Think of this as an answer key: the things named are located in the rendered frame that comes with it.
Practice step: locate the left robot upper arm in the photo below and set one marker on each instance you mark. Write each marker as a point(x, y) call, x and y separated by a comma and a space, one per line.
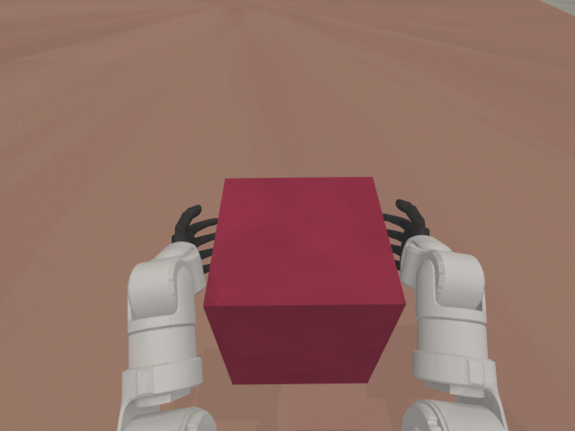
point(186, 419)

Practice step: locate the left robot hand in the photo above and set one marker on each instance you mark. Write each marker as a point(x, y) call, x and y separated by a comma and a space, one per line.
point(184, 232)

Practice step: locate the robot right forearm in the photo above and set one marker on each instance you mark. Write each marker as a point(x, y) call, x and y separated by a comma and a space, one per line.
point(452, 353)

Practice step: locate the robot left forearm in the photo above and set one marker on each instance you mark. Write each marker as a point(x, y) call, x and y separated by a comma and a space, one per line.
point(162, 361)

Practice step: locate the right robot upper arm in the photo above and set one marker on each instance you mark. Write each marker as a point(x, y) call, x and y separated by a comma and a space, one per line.
point(438, 415)

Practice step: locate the carton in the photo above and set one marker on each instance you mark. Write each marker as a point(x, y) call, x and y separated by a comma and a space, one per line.
point(302, 285)

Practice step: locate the right robot hand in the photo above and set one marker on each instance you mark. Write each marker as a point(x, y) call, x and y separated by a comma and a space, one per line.
point(411, 228)

